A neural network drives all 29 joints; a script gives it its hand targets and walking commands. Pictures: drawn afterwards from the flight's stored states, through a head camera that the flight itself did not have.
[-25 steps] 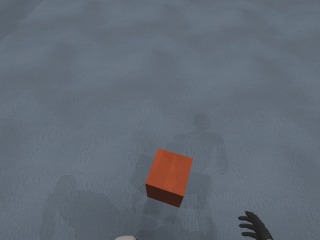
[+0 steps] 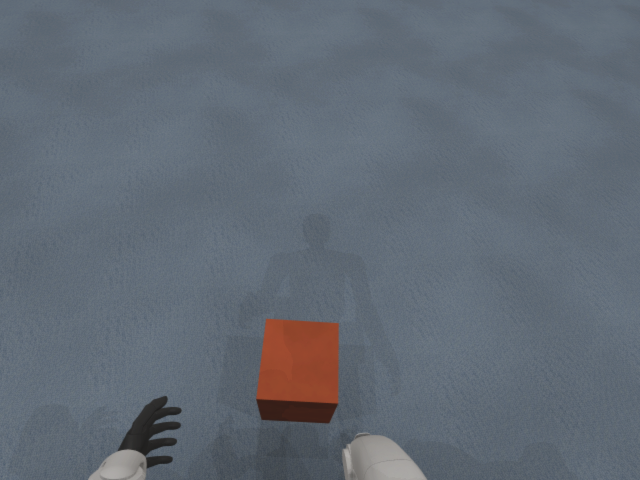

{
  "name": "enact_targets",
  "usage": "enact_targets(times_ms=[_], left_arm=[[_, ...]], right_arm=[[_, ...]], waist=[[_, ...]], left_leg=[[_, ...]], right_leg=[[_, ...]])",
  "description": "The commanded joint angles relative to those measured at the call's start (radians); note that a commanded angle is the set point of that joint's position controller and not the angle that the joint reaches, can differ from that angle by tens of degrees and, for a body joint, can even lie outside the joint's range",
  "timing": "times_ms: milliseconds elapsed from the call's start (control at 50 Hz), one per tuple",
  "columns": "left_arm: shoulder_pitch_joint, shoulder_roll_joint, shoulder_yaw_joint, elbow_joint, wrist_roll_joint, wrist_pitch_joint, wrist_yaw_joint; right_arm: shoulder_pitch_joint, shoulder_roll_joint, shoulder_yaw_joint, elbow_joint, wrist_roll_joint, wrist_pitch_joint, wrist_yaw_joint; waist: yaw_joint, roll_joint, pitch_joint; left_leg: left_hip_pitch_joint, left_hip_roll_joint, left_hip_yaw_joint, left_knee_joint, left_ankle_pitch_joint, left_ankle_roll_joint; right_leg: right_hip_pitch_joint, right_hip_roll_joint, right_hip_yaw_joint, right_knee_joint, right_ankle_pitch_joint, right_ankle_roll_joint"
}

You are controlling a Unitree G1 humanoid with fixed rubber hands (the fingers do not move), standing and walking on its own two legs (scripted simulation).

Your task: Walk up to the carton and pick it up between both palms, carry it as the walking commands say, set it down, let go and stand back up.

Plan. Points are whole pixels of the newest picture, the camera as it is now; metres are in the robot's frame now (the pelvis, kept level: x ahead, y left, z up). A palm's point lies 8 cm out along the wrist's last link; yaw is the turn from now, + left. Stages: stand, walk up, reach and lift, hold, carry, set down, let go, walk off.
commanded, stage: walk up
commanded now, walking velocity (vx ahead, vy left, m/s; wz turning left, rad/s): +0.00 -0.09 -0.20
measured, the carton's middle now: (298, 373) +0.43 -0.01 -0.66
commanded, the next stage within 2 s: none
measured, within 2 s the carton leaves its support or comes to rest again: neither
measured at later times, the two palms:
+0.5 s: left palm out of the picture +0.02 +0.21 -0.11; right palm out of the picture +0.07 -0.32 -0.14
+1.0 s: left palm out of the picture +0.06 +0.23 -0.14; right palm out of the picture +0.03 -0.24 -0.14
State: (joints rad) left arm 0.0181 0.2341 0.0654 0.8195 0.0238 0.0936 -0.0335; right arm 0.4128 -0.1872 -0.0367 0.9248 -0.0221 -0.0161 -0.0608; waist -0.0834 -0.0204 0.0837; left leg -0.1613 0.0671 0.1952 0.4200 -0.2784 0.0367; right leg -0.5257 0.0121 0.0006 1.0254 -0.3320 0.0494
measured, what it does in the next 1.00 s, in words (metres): steps on the spot: right foot, then left foot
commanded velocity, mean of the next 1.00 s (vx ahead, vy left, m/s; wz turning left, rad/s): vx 0.00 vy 0.03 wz -0.04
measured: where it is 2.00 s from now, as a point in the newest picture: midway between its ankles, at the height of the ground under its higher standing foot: outside the picture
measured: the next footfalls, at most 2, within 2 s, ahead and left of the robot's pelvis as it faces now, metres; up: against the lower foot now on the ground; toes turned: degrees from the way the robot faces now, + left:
right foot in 0.18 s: +0.06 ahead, -0.14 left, +0.00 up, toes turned +1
left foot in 0.64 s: +0.05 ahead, +0.10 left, +0.00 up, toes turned -2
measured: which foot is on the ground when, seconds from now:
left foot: down 0.00-0.18, up 0.20-0.62, down 0.64-1.00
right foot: up 0.00-0.16, down 0.18-1.00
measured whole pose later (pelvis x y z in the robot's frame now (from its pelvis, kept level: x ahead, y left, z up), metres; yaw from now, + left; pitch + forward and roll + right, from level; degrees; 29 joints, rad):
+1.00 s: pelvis +0.02 +0.00 +0.00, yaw -2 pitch -2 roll +0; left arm 0.22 0.17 0.03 1.08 0.01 0.00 0.03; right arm 0.26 -0.17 -0.03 1.05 -0.01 -0.01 -0.03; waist -0.01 -0.01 0.04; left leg -0.12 0.01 0.07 0.39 -0.24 0.01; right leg -0.15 -0.02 -0.01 0.39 -0.20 0.01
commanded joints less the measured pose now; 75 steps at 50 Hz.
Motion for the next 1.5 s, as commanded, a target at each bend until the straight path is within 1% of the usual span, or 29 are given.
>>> enact_targets(times_ms=[0, 20, 40, 100, 140, 160, 180, 200, 240, 260, 300, 320, 420, 460, 500, 520, 580, 600, 620, 640, 660, 700, 800, 840, 900, 1120, 1160, 1260, 1480], left_arm=[[0.000, 0.040, 0.000, -0.049, -0.003, -0.018, -0.001], [0.000, 0.024, -0.010, -0.054, -0.007, -0.033, 0.002], [-0.009, 0.025, -0.010, -0.060, -0.010, -0.042, 0.002], [0.038, 0.043, -0.006, -0.031, -0.018, -0.053, 0.016], [0.134, 0.059, -0.002, 0.027, -0.003, -0.081, 0.028], [0.198, 0.108, 0.016, 0.055, 0.012, -0.099, 0.032], [0.250, 0.197, 0.031, 0.063, 0.015, -0.106, 0.042], [0.243, 0.168, 0.021, 0.082, 0.004, -0.105, 0.050], [0.085, 0.081, -0.004, 0.077, -0.002, -0.098, 0.060], [0.082, 0.081, -0.008, 0.076, 0.001, -0.096, 0.064], [0.239, 0.182, 0.018, 0.110, 0.005, -0.094, 0.083], [0.268, 0.184, 0.019, 0.123, 0.003, -0.094, 0.089], [0.274, 0.130, 0.007, 0.136, 0.008, -0.105, 0.082], [0.267, 0.127, 0.009, 0.135, 0.015, -0.106, 0.078], [0.208, 0.081, 0.001, 0.128, 0.016, -0.102, 0.061], [0.222, 0.090, 0.006, 0.139, 0.019, -0.096, 0.054], [0.270, 0.125, 0.017, 0.176, 0.007, -0.086, 0.050], [0.302, 0.103, 0.009, 0.190, 0.004, -0.086, 0.050], [0.334, 0.053, -0.004, 0.199, 0.003, -0.089, 0.050], [0.356, -0.012, -0.022, 0.197, 0.003, -0.090, 0.049], [0.311, 0.009, -0.021, 0.166, -0.006, -0.079, 0.057], [0.297, 0.041, -0.014, 0.178, -0.006, -0.067, 0.053], [0.312, 0.017, -0.019, 0.218, -0.008, -0.087, 0.062], [0.316, 0.010, -0.020, 0.224, -0.010, -0.093, 0.068], [0.272, 0.028, -0.019, 0.248, -0.011, -0.096, 0.064], [0.252, 0.016, -0.023, 0.282, -0.016, -0.104, 0.072], [0.251, 0.052, -0.014, 0.265, -0.013, -0.099, 0.069], [0.246, 0.026, -0.012, 0.232, -0.009, -0.092, 0.066], [0.236, 0.061, -0.008, 0.188, -0.007, -0.093, 0.066]], right_arm=[[0.043, -0.151, -0.035, -0.027, -0.014, -0.009, 0.008], [0.009, -0.132, -0.032, -0.021, -0.017, -0.007, 0.018], [0.013, -0.137, -0.040, -0.007, -0.018, -0.002, 0.024], [-0.008, -0.180, -0.065, -0.008, -0.017, 0.014, 0.030], [-0.010, -0.152, -0.064, -0.002, -0.003, 0.027, 0.035], [0.038, -0.096, -0.052, 0.007, -0.003, 0.035, 0.038], [0.037, -0.052, -0.031, -0.029, 0.006, 0.041, 0.037], [-0.006, -0.069, -0.025, -0.024, 0.024, 0.062, 0.032], [-0.015, -0.068, -0.022, 0.015, 0.019, 0.060, 0.044], [-0.031, -0.082, -0.024, 0.027, 0.013, 0.060, 0.047], [-0.077, -0.147, -0.054, 0.007, -0.006, 0.089, 0.056], [-0.095, -0.139, -0.050, -0.001, -0.009, 0.092, 0.058], [-0.159, -0.108, -0.042, -0.012, -0.018, 0.100, 0.077], [-0.176, -0.097, -0.033, -0.014, -0.011, 0.099, 0.082], [-0.174, -0.059, -0.006, 0.000, 0.006, 0.081, 0.078], [-0.191, -0.064, -0.002, -0.003, 0.009, 0.070, 0.075], [-0.129, -0.069, -0.001, 0.028, 0.014, 0.047, 0.050], [-0.095, -0.083, -0.006, 0.044, 0.009, 0.033, 0.042], [-0.063, -0.111, -0.013, 0.056, 0.004, 0.018, 0.036], [-0.041, -0.168, -0.023, 0.059, -0.002, 0.004, 0.033], [-0.133, -0.206, -0.034, 0.032, 0.010, 0.005, 0.042], [-0.207, -0.173, -0.025, 0.015, 0.003, 0.004, 0.044], [-0.172, -0.129, -0.022, 0.052, 0.004, -0.010, 0.028], [-0.154, -0.101, -0.019, 0.066, 0.006, -0.006, 0.029], [-0.131, -0.069, -0.006, 0.091, 0.014, -0.001, 0.026], [-0.097, -0.065, -0.003, 0.139, 0.015, -0.004, 0.025], [-0.090, -0.100, -0.021, 0.119, 0.011, -0.001, 0.015], [-0.082, -0.090, -0.025, 0.105, 0.003, 0.010, 0.007], [-0.068, -0.086, -0.020, 0.079, 0.003, 0.022, 0.011]], waist=[[0.029, 0.197, -0.080], [0.031, 0.252, -0.076], [0.025, 0.287, -0.064], [0.047, 0.218, -0.073], [0.091, 0.148, -0.107], [0.099, 0.037, -0.148], [0.122, -0.207, -0.141], [0.128, -0.257, -0.155], [0.068, -0.227, -0.079], [0.074, -0.206, -0.092], [0.108, -0.033, -0.099], [0.110, -0.028, -0.102], [0.111, -0.159, -0.078], [0.108, -0.183, -0.068], [0.091, -0.255, -0.075], [0.105, -0.278, -0.071], [0.080, -0.158, -0.066], [0.069, -0.108, -0.074], [0.068, -0.049, -0.084], [0.076, 0.094, -0.077], [0.078, 0.263, 0.013], [0.089, 0.216, 0.044], [0.092, 0.182, -0.044], [0.098, 0.143, -0.058], [0.089, 0.013, -0.021], [0.080, 0.014, -0.024], [0.071, 0.022, -0.024], [0.073, 0.048, -0.047], [0.067, -0.009, -0.056]], left_leg=[[0.187, 0.256, -0.144, -0.070, 0.775, 0.078], [0.110, 0.193, -0.069, -0.088, 0.642, 0.046], [0.084, 0.176, -0.067, -0.095, 0.562, 0.039], [0.095, 0.216, -0.100, -0.038, 0.489, 0.057], [0.034, 0.151, -0.058, 0.070, 0.305, 0.029], [-0.072, 0.081, -0.037, 0.183, 0.041, 0.000], [-0.247, -0.009, -0.069, 0.369, -0.308, -0.056], [-0.221, 0.000, -0.189, 0.454, -0.353, -0.058], [-0.140, 0.016, -0.214, 0.413, -0.221, -0.053], [-0.145, -0.006, -0.183, 0.433, -0.188, -0.055], [-0.322, -0.009, -0.222, 0.611, -0.204, -0.090], [-0.342, 0.005, -0.245, 0.635, -0.182, -0.095], [-0.369, -0.019, -0.209, 0.669, -0.053, -0.099], [-0.330, -0.036, -0.192, 0.579, -0.065, -0.098], [-0.145, -0.062, -0.163, 0.345, -0.060, -0.081], [-0.113, -0.072, -0.132, 0.262, -0.079, -0.080], [-0.001, -0.064, -0.097, -0.008, 0.035, -0.079], [0.058, -0.037, -0.113, -0.074, 0.083, -0.073], [0.116, 0.045, -0.181, -0.112, 0.114, -0.066], [0.106, 0.184, -0.356, -0.187, 0.097, -0.052], [-0.051, 0.220, -0.421, -0.270, 0.014, 0.021], [-0.074, 0.171, -0.372, -0.274, -0.017, 0.042], [0.011, 0.130, -0.277, -0.142, 0.298, 0.045], [-0.027, 0.103, -0.261, -0.108, 0.257, 0.034], [-0.013, 0.048, -0.220, -0.119, 0.123, -0.003], [0.021, 0.054, -0.215, -0.107, 0.199, -0.012], [0.039, 0.067, -0.166, -0.063, 0.199, -0.028], [0.010, 0.094, -0.175, -0.055, 0.156, -0.006], [0.029, 0.061, -0.129, -0.004, 0.079, -0.021]], right_leg=[[-0.069, -0.042, 0.004, -0.115, 0.039, -0.001], [0.045, -0.034, -0.036, -0.233, 0.047, -0.013], [0.096, -0.019, -0.067, -0.292, 0.042, -0.018], [0.177, -0.005, -0.094, -0.435, 0.045, -0.036], [0.358, -0.048, -0.092, -0.642, 0.190, -0.046], [0.491, -0.174, 0.027, -0.645, 0.335, -0.043], [0.522, -0.429, 0.363, -0.693, 0.643, -0.132], [0.455, -0.433, 0.381, -0.759, 0.625, -0.210], [0.346, -0.274, 0.134, -0.764, 0.467, -0.194], [0.339, -0.259, 0.102, -0.751, 0.475, -0.185], [0.447, -0.427, 0.276, -0.703, 0.573, -0.193], [0.437, -0.437, 0.273, -0.699, 0.586, -0.188], [0.360, -0.339, 0.166, -0.749, 0.347, -0.174], [0.332, -0.312, 0.136, -0.769, 0.256, -0.178], [0.253, -0.201, 0.031, -0.818, 0.111, -0.177], [0.269, -0.192, 0.034, -0.819, 0.083, -0.184], [0.278, -0.221, 0.082, -0.742, 0.133, -0.172], [0.262, -0.207, 0.087, -0.707, 0.122, -0.146], [0.227, -0.178, 0.073, -0.643, 0.068, -0.111], [0.190, -0.107, 0.030, -0.533, 0.014, -0.067], [0.197, -0.053, -0.022, -0.549, -0.057, -0.046], [0.221, -0.048, 0.012, -0.469, -0.002, -0.043], [0.307, -0.046, -0.011, -0.579, 0.090, -0.038], [0.398, -0.081, 0.002, -0.666, 0.181, -0.047], [0.378, -0.107, 0.048, -0.693, 0.242, -0.062], [0.388, -0.111, 0.042, -0.699, 0.299, -0.065], [0.322, -0.109, 0.046, -0.643, 0.358, -0.070], [0.282, -0.084, 0.034, -0.592, 0.303, -0.072], [0.211, -0.123, 0.143, -0.630, 0.282, -0.100]])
